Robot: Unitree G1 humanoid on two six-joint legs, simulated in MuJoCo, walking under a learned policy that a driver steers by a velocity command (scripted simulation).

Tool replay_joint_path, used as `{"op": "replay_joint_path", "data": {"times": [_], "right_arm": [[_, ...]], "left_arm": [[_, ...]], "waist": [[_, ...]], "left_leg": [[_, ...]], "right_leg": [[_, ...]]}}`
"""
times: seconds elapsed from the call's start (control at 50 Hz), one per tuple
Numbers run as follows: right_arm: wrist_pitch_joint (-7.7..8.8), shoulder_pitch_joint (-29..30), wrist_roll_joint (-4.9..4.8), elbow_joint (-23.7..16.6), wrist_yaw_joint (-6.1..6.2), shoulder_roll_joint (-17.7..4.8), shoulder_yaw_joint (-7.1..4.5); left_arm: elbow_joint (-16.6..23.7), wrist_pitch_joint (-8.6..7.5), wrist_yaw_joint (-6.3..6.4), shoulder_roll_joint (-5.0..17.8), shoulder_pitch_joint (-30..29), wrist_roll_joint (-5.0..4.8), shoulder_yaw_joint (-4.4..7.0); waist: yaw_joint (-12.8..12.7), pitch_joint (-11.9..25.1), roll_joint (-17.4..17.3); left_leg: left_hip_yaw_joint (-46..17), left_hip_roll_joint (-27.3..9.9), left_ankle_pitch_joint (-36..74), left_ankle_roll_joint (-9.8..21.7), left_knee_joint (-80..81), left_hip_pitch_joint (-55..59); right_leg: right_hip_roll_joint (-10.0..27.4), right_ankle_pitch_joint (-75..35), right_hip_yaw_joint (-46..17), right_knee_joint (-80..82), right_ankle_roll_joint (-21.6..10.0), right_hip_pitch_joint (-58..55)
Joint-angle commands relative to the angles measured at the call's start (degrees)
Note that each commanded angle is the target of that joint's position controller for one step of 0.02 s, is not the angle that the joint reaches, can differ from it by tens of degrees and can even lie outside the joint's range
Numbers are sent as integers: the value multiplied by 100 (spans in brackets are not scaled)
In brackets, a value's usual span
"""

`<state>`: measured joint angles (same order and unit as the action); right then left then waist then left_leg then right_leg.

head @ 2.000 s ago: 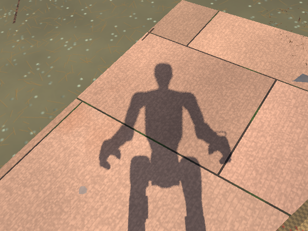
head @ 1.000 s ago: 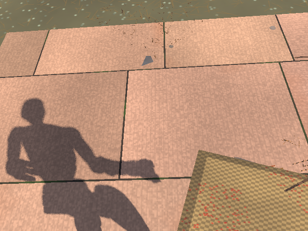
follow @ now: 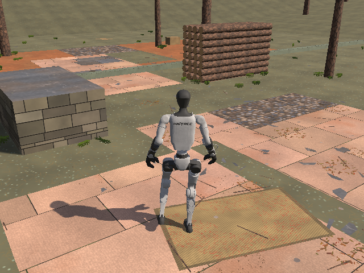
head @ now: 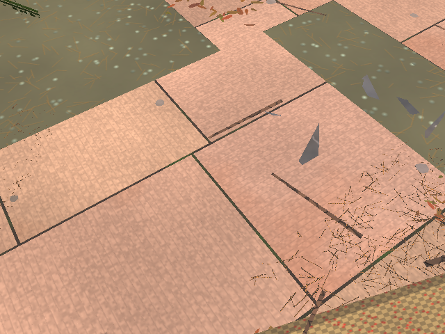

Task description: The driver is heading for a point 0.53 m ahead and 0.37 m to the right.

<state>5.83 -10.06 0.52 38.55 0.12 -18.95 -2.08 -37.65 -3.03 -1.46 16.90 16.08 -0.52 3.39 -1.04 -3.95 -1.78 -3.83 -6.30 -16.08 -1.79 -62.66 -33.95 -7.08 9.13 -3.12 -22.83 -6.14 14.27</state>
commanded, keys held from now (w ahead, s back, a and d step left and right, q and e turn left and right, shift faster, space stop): w+e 0.24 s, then w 0.20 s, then no key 0.30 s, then e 0.26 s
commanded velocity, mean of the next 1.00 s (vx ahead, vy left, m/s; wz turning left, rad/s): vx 0.33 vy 0.00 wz -0.34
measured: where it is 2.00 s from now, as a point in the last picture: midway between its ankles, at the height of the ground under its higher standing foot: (257, 327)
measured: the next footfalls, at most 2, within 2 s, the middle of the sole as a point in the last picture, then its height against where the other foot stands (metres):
left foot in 0.28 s outside the picture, level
right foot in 0.72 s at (294, 310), level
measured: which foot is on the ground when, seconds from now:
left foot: up 0.00-0.26, down 0.28-0.74, up 0.76-1.00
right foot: down 0.00-0.30, up 0.32-0.70, down 0.72-1.00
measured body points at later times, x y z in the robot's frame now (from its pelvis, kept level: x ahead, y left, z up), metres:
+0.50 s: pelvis +0.29 +0.05 +0.00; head +0.32 +0.05 +0.45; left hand +0.49 +0.28 -0.10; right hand +0.30 -0.24 -0.11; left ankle +0.33 +0.14 -0.74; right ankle +0.28 -0.10 -0.67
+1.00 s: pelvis +0.43 -0.01 -0.01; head +0.46 -0.03 +0.44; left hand +0.65 +0.21 -0.11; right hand +0.47 -0.32 -0.12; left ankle +0.49 +0.12 -0.71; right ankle +0.48 -0.14 -0.74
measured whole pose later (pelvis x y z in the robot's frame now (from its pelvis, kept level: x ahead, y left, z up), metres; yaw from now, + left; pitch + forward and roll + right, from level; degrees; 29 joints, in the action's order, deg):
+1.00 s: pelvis +0.43 -0.01 -0.01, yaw -19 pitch +2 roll +0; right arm -1.1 -8.7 0.3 43.1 2.6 -18.0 -2.5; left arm -41.7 0.7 0.5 16.5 8.3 0.1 3.6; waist -1.4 -3.1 -0.8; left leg -3.5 -0.7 -24.4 -4.3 -48.1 -25.9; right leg -3.7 5.3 -5.0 -25.9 -1.9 22.2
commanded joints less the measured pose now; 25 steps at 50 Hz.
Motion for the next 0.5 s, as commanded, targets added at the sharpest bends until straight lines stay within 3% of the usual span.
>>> {"op": "replay_joint_path", "data": {"times": [0.02,0.1,0.16,0.22,0.24,0.26,0.28,0.3,0.32,0.34,0.36,0.38,0.42,0.44,0.5], "right_arm": [[-47,-125,86,-327,17,-438,-128],[24,889,35,-566,-48,-207,-29],[90,1255,-68,-690,-125,-353,-78],[128,1045,-89,-663,-159,-551,-183],[144,797,-90,-612,-146,-600,-226],[166,235,-61,-478,-115,-701,-304],[193,-513,43,-410,-82,-901,-369],[143,-1184,156,-236,-76,-1363,-498],[98,-1386,-16,-108,-154,-1050,-462],[71,-1098,-89,-154,-139,-642,-352],[22,-786,-52,-189,-119,-505,-301],[-5,-581,-10,-149,-113,-424,-264],[26,-458,41,-87,-100,-278,-205],[47,-481,2,-35,-106,-259,-202],[69,-465,-43,129,-107,-475,-244]], "left_arm": [[319,-128,127,892,-237,-8,244],[85,-64,204,989,133,-70,271],[-100,-28,226,1011,438,-122,286],[-170,43,256,962,455,-116,290],[-174,74,253,942,418,-102,294],[-169,83,238,798,363,-75,239],[-114,73,207,467,415,0,114],[-69,27,211,110,1195,-113,-1],[-130,-16,217,401,1370,-169,1],[-140,-6,214,833,831,-205,113],[-27,3,222,898,303,-148,124],[96,-23,217,824,-62,-61,119],[92,-28,178,596,-62,-48,98],[50,-17,165,474,15,-46,68],[109,-2,177,224,-254,81,-32]], "waist": [[193,325,393],[-218,226,494],[-336,212,588],[-166,283,804],[-36,342,891],[259,630,856],[575,1404,567],[439,2321,-919],[439,2332,-1524],[563,1463,-780],[534,905,-293],[444,463,-117],[207,296,-326],[159,345,-403],[106,261,-305]], "left_leg": [[85,-11,749,-242,692,-219],[186,410,2172,-260,2554,338],[17,561,2289,-163,3159,558],[-138,567,1551,66,3386,718],[-66,594,1270,178,3454,1046],[91,598,1348,351,3675,1807],[-409,-33,1311,694,3472,3195],[-2756,-1303,227,1620,3762,5323],[-4370,-1734,-1170,1838,4455,5503],[-3787,-1540,-1690,1619,4623,4828],[-2972,-1298,-1258,1444,4679,4095],[-2389,-1066,-579,1419,4805,3415],[-1660,-716,311,1347,5065,2803],[-1449,-648,603,1392,5155,2735],[-711,-657,3212,1537,5136,2542]], "right_leg": [[1369,-1342,-1387,1090,-1065,42],[1032,-738,-1149,925,-685,265],[1222,-359,-1584,645,-608,-84],[1467,-532,-2092,76,-472,-716],[1458,-768,-2172,-141,-410,-763],[1255,-1242,-1995,-644,-270,-748],[965,-963,-1680,-1906,-82,-317],[108,888,-897,-3955,407,1564],[201,2398,-885,-4917,530,2545],[474,1964,-948,-5298,568,2903],[675,1570,-676,-5262,574,2855],[820,1307,-568,-4946,560,2801],[1083,973,-465,-4374,528,2352],[1126,933,-360,-4158,544,2244],[1127,726,-86,-3169,733,2087]]}}
Velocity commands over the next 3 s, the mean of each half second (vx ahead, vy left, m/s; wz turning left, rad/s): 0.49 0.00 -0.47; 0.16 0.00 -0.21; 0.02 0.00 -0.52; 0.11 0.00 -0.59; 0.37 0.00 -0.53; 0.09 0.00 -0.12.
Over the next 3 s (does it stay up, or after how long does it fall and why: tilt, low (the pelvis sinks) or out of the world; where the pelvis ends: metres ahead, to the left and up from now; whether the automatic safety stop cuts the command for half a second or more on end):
stays up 0.56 -0.34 -0.01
